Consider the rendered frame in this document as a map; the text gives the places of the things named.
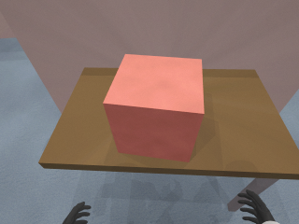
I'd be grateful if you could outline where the table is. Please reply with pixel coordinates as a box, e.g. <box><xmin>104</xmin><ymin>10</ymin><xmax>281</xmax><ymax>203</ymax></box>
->
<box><xmin>38</xmin><ymin>67</ymin><xmax>299</xmax><ymax>212</ymax></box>

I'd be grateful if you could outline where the left robot hand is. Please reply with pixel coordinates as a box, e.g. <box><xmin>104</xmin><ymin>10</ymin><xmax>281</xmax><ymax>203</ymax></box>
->
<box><xmin>63</xmin><ymin>202</ymin><xmax>92</xmax><ymax>224</ymax></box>

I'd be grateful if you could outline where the carton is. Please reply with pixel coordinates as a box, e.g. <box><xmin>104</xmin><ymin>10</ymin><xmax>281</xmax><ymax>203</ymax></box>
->
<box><xmin>103</xmin><ymin>54</ymin><xmax>205</xmax><ymax>162</ymax></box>

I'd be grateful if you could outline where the right robot hand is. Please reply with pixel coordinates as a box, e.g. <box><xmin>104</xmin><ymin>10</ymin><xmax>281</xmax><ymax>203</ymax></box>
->
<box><xmin>237</xmin><ymin>189</ymin><xmax>276</xmax><ymax>224</ymax></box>

